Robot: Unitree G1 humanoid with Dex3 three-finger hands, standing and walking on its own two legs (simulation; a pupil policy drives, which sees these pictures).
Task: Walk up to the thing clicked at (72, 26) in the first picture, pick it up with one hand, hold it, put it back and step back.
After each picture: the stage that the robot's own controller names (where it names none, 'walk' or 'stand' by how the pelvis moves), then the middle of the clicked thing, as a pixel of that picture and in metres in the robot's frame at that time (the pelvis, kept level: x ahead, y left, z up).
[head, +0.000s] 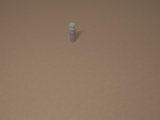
stand; (72, 33) +1.55 +0.10 -0.66
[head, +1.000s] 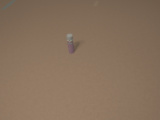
walk; (70, 44) +1.43 +0.23 -0.65
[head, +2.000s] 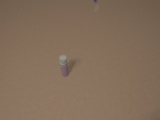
walk; (64, 66) +0.97 +0.22 -0.65
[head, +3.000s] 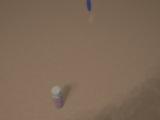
walk; (57, 98) +0.63 +0.21 -0.63
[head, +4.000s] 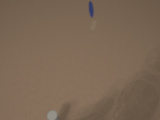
stand; out of the picture +0.44 +0.22 -0.63
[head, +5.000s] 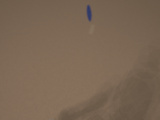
stand; out of the picture +0.38 +0.21 -0.64
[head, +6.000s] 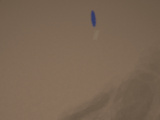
stand; out of the picture +0.36 +0.18 -0.66
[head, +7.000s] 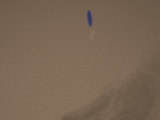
stand; out of the picture +0.38 +0.21 -0.66
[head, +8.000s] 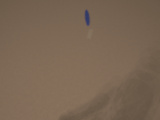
stand; out of the picture +0.38 +0.22 -0.66
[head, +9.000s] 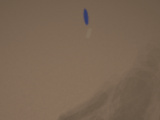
stand; out of the picture +0.37 +0.22 -0.66
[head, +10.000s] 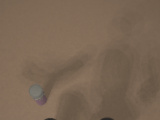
go down; (39, 95) +0.41 +0.22 -0.50
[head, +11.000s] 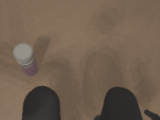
go down; (27, 62) +0.45 +0.24 -0.27
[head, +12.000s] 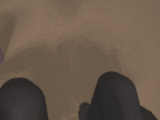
close in; out of the picture +0.43 +0.28 -0.19
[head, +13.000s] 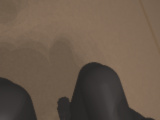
close; out of the picture +0.43 +0.30 -0.16
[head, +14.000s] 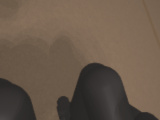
lift; out of the picture +0.41 +0.30 -0.16
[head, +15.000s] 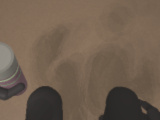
lift; (9, 75) +0.33 +0.24 -0.02
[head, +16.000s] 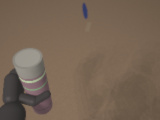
hold; (36, 86) +0.32 +0.15 +0.08
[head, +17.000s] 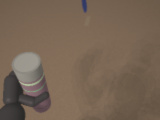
hold; (35, 87) +0.33 +0.16 +0.04
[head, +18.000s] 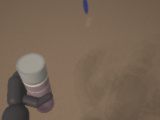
crouch; (39, 87) +0.32 +0.15 +0.04
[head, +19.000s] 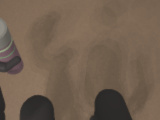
crouch; (5, 51) +0.44 +0.22 -0.04
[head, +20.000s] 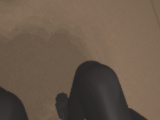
lower; out of the picture +0.43 +0.31 -0.17
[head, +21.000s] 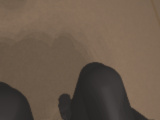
lower; out of the picture +0.42 +0.31 -0.16
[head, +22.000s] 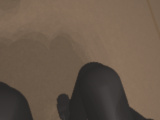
lower; out of the picture +0.43 +0.31 -0.16
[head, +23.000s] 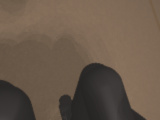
lower; out of the picture +0.41 +0.31 -0.16
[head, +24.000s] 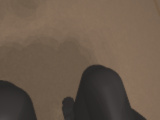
loosen; out of the picture +0.42 +0.27 -0.14
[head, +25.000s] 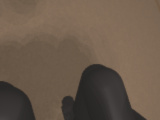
withdraw; out of the picture +0.42 +0.28 -0.17
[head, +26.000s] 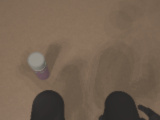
walk; (40, 68) +0.45 +0.22 -0.33
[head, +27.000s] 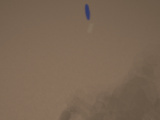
stand; out of the picture +0.38 +0.18 -0.59
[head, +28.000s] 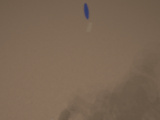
stand; out of the picture +0.39 +0.19 -0.60
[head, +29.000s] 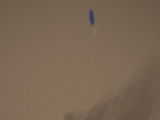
stand; out of the picture +0.39 +0.18 -0.64
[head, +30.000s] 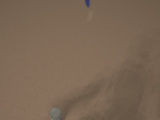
walk; (57, 118) +0.41 +0.16 -0.63
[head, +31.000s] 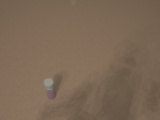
walk; (50, 89) +0.59 +0.22 -0.63
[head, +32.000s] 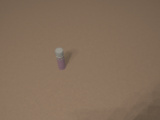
walk; (60, 59) +0.94 +0.22 -0.63
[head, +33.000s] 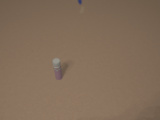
stand; (57, 69) +0.96 +0.24 -0.65
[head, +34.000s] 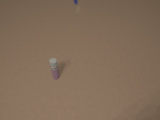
stand; (54, 69) +0.98 +0.26 -0.66
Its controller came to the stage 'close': yes
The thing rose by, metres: 0.68
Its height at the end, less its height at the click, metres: +0.00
